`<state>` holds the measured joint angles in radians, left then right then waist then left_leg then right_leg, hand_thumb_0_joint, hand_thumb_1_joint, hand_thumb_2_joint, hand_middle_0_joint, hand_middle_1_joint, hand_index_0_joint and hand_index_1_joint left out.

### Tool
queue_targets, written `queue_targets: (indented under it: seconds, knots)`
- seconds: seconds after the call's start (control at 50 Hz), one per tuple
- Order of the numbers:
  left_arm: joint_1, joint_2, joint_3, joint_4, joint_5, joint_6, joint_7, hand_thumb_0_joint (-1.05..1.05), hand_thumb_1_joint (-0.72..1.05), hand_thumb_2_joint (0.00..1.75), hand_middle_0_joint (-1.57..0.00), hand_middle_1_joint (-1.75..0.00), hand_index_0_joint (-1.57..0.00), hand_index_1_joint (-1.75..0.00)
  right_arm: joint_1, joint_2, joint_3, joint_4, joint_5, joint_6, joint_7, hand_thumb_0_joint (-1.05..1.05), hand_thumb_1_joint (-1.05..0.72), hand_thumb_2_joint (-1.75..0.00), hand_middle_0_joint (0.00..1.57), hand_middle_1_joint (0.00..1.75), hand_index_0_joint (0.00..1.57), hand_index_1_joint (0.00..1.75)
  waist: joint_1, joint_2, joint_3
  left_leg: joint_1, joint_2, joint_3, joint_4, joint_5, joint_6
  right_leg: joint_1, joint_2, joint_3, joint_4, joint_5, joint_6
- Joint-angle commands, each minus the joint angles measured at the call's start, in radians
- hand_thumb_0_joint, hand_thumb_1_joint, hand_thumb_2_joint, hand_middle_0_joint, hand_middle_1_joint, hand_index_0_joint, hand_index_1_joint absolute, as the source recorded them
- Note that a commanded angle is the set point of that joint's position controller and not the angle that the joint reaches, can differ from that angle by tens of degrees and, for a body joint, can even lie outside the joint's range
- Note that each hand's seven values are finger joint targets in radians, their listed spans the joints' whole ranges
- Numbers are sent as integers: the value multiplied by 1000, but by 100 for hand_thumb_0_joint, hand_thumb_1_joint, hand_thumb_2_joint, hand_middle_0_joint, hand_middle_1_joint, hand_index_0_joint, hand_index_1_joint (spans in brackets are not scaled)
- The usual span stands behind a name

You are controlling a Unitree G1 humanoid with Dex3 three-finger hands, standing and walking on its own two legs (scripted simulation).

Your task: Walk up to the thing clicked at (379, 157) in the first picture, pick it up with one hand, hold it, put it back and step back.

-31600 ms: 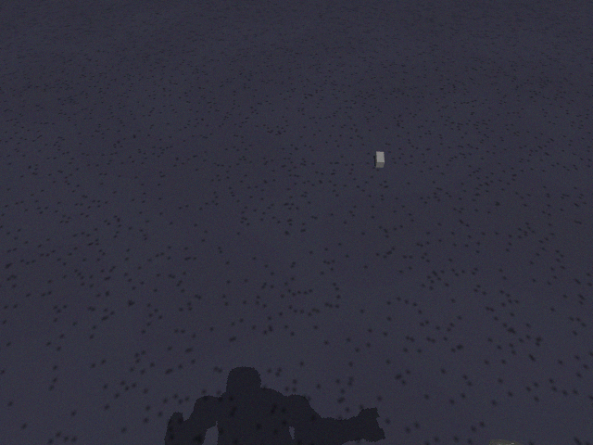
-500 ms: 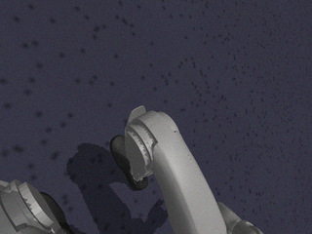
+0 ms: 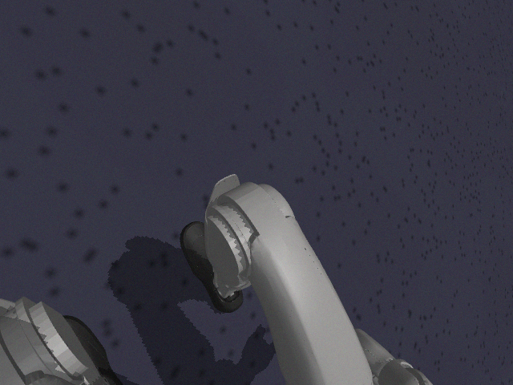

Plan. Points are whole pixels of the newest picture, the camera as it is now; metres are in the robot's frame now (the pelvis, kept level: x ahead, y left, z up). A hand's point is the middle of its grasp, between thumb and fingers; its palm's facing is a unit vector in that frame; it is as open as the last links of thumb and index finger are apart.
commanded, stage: close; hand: left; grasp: from above
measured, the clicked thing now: out of the picture +0.53 +0.32 -0.29
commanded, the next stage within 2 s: settle in 1.14 s
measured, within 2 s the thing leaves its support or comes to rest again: leaves its support in 1.48 s
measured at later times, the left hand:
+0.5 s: hand out of the picture +0.51 +0.31 -0.25, palm faces -0.44 -0.12 -0.89, open 7.8 cm
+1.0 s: hand out of the picture +0.51 +0.31 -0.25, palm faces -0.43 -0.12 -0.90, open 6.9 cm
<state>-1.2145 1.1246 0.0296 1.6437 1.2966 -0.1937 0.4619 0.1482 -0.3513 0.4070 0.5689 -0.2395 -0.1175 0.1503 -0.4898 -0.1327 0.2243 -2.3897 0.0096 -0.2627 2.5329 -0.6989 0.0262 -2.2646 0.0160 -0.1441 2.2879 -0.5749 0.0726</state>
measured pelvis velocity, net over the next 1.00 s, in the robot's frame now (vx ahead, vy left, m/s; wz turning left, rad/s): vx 0.00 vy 0.00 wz -0.01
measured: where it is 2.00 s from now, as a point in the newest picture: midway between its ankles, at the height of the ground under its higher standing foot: (164, 329)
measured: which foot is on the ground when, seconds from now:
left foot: down 0.00-1.00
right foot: down 0.00-1.00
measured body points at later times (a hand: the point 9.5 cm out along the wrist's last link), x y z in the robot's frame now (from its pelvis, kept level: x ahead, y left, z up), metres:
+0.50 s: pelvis +0.00 +0.00 +0.00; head +0.31 +0.12 +0.30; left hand +0.53 +0.32 -0.20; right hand +0.01 -0.25 -0.04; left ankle +0.06 +0.12 -0.28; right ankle +0.14 -0.13 -0.27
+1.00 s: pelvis +0.00 +0.00 +0.00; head +0.30 +0.13 +0.30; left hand +0.53 +0.32 -0.20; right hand +0.02 -0.24 -0.04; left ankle +0.06 +0.12 -0.28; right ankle +0.14 -0.13 -0.27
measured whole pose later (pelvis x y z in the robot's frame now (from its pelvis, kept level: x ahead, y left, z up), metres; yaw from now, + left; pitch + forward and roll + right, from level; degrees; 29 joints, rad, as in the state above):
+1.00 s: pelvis +0.00 +0.00 +0.00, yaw +0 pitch +30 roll -18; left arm -1.20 1.13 0.04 1.60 1.30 -0.21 0.44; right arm 0.16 -0.36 0.41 0.56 -0.24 -0.11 0.14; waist -0.48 -0.13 0.23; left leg -2.39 0.01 -0.26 2.53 -0.70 0.03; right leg -2.26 0.01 -0.15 2.28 -0.57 0.07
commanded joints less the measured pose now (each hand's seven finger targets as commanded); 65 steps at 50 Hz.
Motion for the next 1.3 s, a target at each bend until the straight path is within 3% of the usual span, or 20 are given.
queue_targets:
  seconds: [0.0, 0.12, 0.16, 0.26, 0.36, 0.38, 0.42, 0.46, 0.54, 0.6, 0.74, 0.82, 0.86, 0.88, 0.94, 1.0, 1.02, 1.06, 1.14, 1.28]
  knots:
    - [-266, 198, 16, -157, -16, -3, 31, 0, 23, 41, -64, -44, -66, -43, 205, -347, -99, 33, 7, 8, -11, 0, -89, -90, 20, 30, 20, 30, -74, 610, -632, 541, 49, 76, -277, 224, -36, 358, 22, -126, -164, 194, -96]
    - [-285, 203, 27, -196, -9, -5, 37, 0, 29, 35, -69, -39, -71, -37, 219, -344, -103, 42, 6, 12, -11, 0, -89, -90, 20, 30, 20, 30, -77, 646, -667, 556, 49, 79, -267, 273, -40, 379, 23, -127, -159, 237, -96]
    - [-243, 189, 18, -145, -6, 6, 31, 0, 31, 33, -69, -40, -72, -37, 226, -336, -99, 43, 5, 12, -8, 0, -89, -90, 20, 30, 20, 30, -79, 606, -642, 525, 44, 92, -258, 277, -31, 399, 27, -124, -163, 247, -90]
    - [-267, 203, 35, -182, -4, 5, 18, 0, 39, 29, -75, -36, -78, -33, 227, -357, -101, 34, 0, 14, -9, 0, -89, -90, 20, 30, 20, 30, -79, 642, -633, 586, 51, 69, -258, 307, -48, 330, 12, -129, -158, 234, -99]
    - [-243, 215, 45, -187, -10, 4, -4, 0, 44, 24, -78, -33, -82, -29, 232, -358, -101, 29, 1, 21, -9, 0, -89, -90, 20, 30, 20, 30, -78, 634, -626, 553, 47, 82, -254, 291, -42, 353, 13, -124, -166, 228, -100]
    - [-233, 204, 30, -164, -13, 3, -9, 0, 45, 24, -79, -32, -83, -28, 231, -354, -100, 19, 0, 24, -10, 0, -89, -90, 20, 30, 20, 30, -80, 592, -622, 522, 43, 89, -254, 264, -34, 383, 19, -123, -169, 216, -98]
    - [-272, 242, 51, -231, -20, -4, -12, 0, 49, 23, -82, -31, -86, -27, 238, -358, -100, 22, 5, 29, -14, 0, -89, -90, 20, 30, 20, 30, -71, 601, -664, 533, 45, 87, -251, 281, -34, 400, 17, -120, -172, 235, -96]
    - [-236, 213, 30, -166, -21, -4, -18, 0, 51, 19, -83, -30, -88, -25, 225, -357, -103, 18, 6, 32, -17, 0, -89, -90, 20, 30, 20, 30, -73, 580, -640, 508, 43, 91, -257, 245, -30, 405, 23, -123, -172, 207, -100]
    - [-252, 208, 29, -206, -17, -21, -14, 0, 58, 17, -89, -27, -94, -22, 230, -357, -99, 20, 2, 38, -20, 0, -89, -90, 20, 30, 20, 30, -79, 592, -626, 513, 46, 80, -257, 253, -36, 384, 20, -129, -169, 212, -100]
    - [-247, 223, 33, -195, -14, -26, -5, 0, 62, 15, -92, -25, -97, -20, 221, -353, -97, 20, 4, 40, -24, 0, -89, -90, 20, 30, 20, 30, -66, 592, -633, 515, 47, 83, -259, 242, -35, 390, 23, -128, -171, 204, -100]
    - [-247, 185, 19, -183, -7, -22, 13, 0, 71, 15, -99, -22, -104, -18, 223, -353, -97, 27, -4, 32, -23, 0, -89, -90, 20, 30, 20, 30, -84, 606, -602, 555, 51, 66, -264, 268, -45, 324, 17, -134, -165, 207, -99]
    - [-296, 227, 40, -230, -5, -20, 25, 0, 73, 13, -102, -20, -106, -16, 216, -355, -102, 35, 2, 32, -23, 0, -89, -90, 20, 30, 20, 30, -65, 653, -643, 572, 56, 59, -273, 260, -48, 330, 13, -131, -160, 207, -103]
    - [-233, 156, 13, -147, -2, -10, 16, 0, 75, 12, -102, -20, -107, -15, 215, -353, -106, 31, -3, 26, -16, 0, -89, -90, 20, 30, 20, 30, -81, 624, -589, 565, 54, 56, -269, 265, -51, 286, 11, -135, -151, 195, -102]
    - [-228, 155, 8, -139, -9, -10, 17, 0, 76, 14, -104, -19, -108, -15, 209, -350, -103, 30, -2, 27, -14, 0, -89, -90, 20, 30, 20, 30, -88, 599, -579, 541, 54, 59, -271, 249, -47, 298, 18, -138, -161, 188, -98]
    - [-288, 228, 38, -239, -3, -12, 19, 0, 76, 14, -105, -18, -109, -14, 220, -352, -99, 31, 1, 20, -16, 0, -89, -90, 20, 30, 20, 30, -66, 629, -652, 564, 52, 67, -266, 279, -42, 349, 11, -122, -161, 225, -96]
    - [-238, 165, 15, -147, -16, -4, 13, 0, 77, 15, -108, -14, -110, -12, 223, -348, -104, 41, 0, 22, -11, 0, -89, -90, 20, 30, 20, 30, -89, 594, -617, 535, 51, 71, -260, 259, -39, 344, 18, -130, -169, 214, -95]
    - [-260, 176, 19, -171, -22, -6, 17, 0, 78, 14, -109, -13, -111, -11, 225, -358, -104, 38, 0, 22, -12, 0, -89, -90, 20, 30, 20, 30, -95, 596, -616, 520, 50, 69, -259, 259, -38, 357, 17, -132, -173, 222, -95]
    - [-285, 217, 36, -213, -14, -4, 15, 0, 79, 13, -109, -14, -112, -12, 228, -353, -101, 45, 1, 21, -12, 0, -89, -90, 20, 30, 20, 30, -73, 637, -656, 569, 54, 66, -266, 290, -46, 349, 13, -128, -163, 229, -98]
    - [-240, 175, 18, -165, -18, 1, 0, 0, 81, 16, -112, -14, -114, -12, 230, -353, -100, 27, 1, 23, -9, 0, -89, -90, 20, 30, 20, 30, -84, 581, -605, 506, 45, 77, -257, 257, -36, 353, 16, -127, -165, 215, -98]
    - [-249, 214, 40, -211, -21, -5, -13, 0, 82, 17, -118, -14, -120, -12, 231, -356, -103, 22, 6, 31, -14, 0, -90, -90, 20, 30, 20, 30, -63, 619, -644, 551, 48, 74, -260, 276, -42, 352, 13, -124, -164, 215, -101]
